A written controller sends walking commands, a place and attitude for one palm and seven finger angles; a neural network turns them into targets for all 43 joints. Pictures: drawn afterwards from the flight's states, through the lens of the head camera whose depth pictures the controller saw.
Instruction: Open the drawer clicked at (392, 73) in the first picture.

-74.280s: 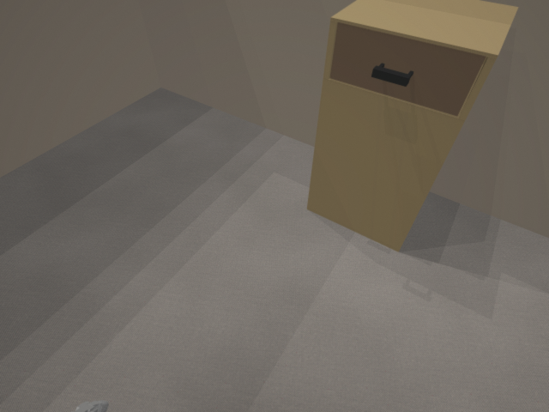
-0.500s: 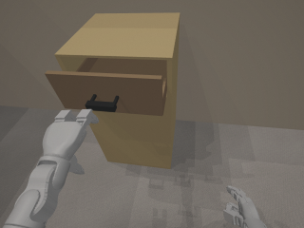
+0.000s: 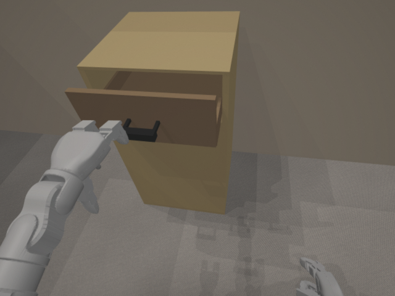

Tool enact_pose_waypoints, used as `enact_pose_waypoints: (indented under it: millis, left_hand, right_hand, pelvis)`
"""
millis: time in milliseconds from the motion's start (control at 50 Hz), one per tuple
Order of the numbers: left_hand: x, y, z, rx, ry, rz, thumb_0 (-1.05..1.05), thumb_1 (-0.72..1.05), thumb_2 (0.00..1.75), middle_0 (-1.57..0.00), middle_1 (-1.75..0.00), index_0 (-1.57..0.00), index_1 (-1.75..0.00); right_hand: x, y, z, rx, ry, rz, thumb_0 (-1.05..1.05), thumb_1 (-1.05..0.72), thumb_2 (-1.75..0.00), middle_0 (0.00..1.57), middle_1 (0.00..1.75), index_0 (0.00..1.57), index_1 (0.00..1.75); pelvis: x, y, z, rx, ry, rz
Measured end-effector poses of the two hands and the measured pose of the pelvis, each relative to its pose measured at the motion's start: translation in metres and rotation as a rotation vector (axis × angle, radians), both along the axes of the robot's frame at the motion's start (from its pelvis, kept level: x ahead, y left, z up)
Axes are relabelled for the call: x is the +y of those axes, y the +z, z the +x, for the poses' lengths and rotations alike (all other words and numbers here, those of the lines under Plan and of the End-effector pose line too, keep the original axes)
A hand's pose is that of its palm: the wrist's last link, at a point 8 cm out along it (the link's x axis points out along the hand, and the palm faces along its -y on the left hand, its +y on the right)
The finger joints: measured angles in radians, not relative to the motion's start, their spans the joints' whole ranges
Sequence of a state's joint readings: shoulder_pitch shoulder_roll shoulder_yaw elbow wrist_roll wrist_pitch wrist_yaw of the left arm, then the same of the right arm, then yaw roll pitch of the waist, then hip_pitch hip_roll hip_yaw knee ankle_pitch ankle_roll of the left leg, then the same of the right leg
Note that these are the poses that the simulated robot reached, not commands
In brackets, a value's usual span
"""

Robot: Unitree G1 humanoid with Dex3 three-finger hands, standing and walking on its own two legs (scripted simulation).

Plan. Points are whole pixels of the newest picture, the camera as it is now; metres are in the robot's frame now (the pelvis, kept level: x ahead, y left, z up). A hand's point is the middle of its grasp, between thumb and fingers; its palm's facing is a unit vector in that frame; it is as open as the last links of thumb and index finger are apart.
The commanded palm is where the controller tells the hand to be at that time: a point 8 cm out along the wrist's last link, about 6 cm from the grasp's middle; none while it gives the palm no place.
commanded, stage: raise the hand with hooked fingers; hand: left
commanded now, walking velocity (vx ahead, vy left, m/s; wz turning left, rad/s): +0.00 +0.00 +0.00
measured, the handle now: (139, 128) +0.52 +0.24 +0.01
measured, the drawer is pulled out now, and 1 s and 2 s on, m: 0.12 0.12 0.12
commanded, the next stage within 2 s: move the hooked fingers above the handle in 0.16 s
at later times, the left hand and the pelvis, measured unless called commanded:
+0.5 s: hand (105, 164) +0.32 +0.23 +0.11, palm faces +0.01 -0.06 -1.00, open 13.8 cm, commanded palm +0.31 +0.24 +0.17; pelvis +0.00 -0.01 +0.00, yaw +0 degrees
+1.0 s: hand (116, 145) +0.39 +0.24 +0.10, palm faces +0.02 -0.05 -1.00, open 13.8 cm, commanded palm +0.37 +0.24 +0.16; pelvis +0.01 +0.00 -0.01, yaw -1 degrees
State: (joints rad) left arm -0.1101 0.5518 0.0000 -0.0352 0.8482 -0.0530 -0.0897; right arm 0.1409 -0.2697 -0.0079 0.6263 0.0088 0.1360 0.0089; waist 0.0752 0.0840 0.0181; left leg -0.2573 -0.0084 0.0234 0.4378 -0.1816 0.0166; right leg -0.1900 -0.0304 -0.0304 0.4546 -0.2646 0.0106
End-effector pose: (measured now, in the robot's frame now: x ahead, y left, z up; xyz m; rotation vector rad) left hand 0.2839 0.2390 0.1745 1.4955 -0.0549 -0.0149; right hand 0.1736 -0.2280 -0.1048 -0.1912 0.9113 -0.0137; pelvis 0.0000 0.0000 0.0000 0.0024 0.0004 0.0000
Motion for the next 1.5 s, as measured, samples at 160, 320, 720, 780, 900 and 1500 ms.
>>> enact_pose_waypoints:
  millis: [160, 320, 720, 780, 900, 1500]
  left_hand:
    - [-0.001, -0.001, -0.004, -0.057, -0.008, -0.001, -0.01, -0.49, 0.3, -0.32, -1.2, -0.32, -1.2]
    - [0.001, 0.001, -0.001, -0.036, 0.042, 0.003, -0.01, -0.49, 0.3, -0.32, -1.2, -0.32, -1.2]
    - [0.003, -0.017, 0.049, 0.029, 0.017, 0.02, -0.01, -0.49, 0.3, -0.32, -1.2, -0.32, -1.2]
    - [-0.004, -0.02, 0.056, 0.029, -0.015, 0.019, -0.01, -0.49, 0.3, -0.32, -1.2, -0.32, -1.2]
    - [-0.008, -0.024, 0.069, 0.009, -0.026, 0.014, -0.01, -0.49, 0.3, -0.32, -1.2, -0.32, -1.2]
    - [0.009, -0.042, 0.129, 0.079, 0.042, 0.056, 0.0, -0.49, 0.3, -0.32, -1.2, -0.32, -1.2]
  right_hand:
    - [-0.005, -0.003, -0.005, 0.016, -0.011, -0.01, 0.01, -0.9, -0.9, 0.2, 0.3, 0.2, 0.3]
    - [0.003, 0.0, 0.006, -0.021, -0.001, 0.018, 0.01, -0.9, -0.9, 0.2, 0.3, 0.2, 0.3]
    - [-0.017, -0.007, -0.011, 0.051, -0.061, -0.037, 0.01, -0.9, -0.9, 0.2, 0.3, 0.2, 0.3]
    - [-0.021, -0.01, -0.019, 0.075, -0.082, -0.043, 0.01, -0.9, -0.9, 0.2, 0.3, 0.2, 0.3]
    - [-0.025, -0.016, -0.031, 0.116, -0.118, -0.041, 0.01, -0.9, -0.9, 0.2, 0.3, 0.2, 0.3]
    - [-0.042, -0.027, -0.067, 0.222, -0.214, -0.079, 0.01, -0.9, -0.9, 0.2, 0.3, 0.2, 0.3]
  pelvis:
    - [-0.002, -0.001, -0.003, 0.004, 0.002, -0.001]
    - [-0.004, 0.0, -0.003, 0.0, 0.004, 0.001]
    - [-0.007, -0.003, 0.005, 0.049, 0.006, -0.002]
    - [-0.005, -0.004, 0.007, 0.059, 0.001, -0.001]
    - [-0.004, -0.005, 0.011, 0.077, -0.009, 0.001]
    - [-0.007, -0.014, 0.017, 0.151, -0.015, -0.004]
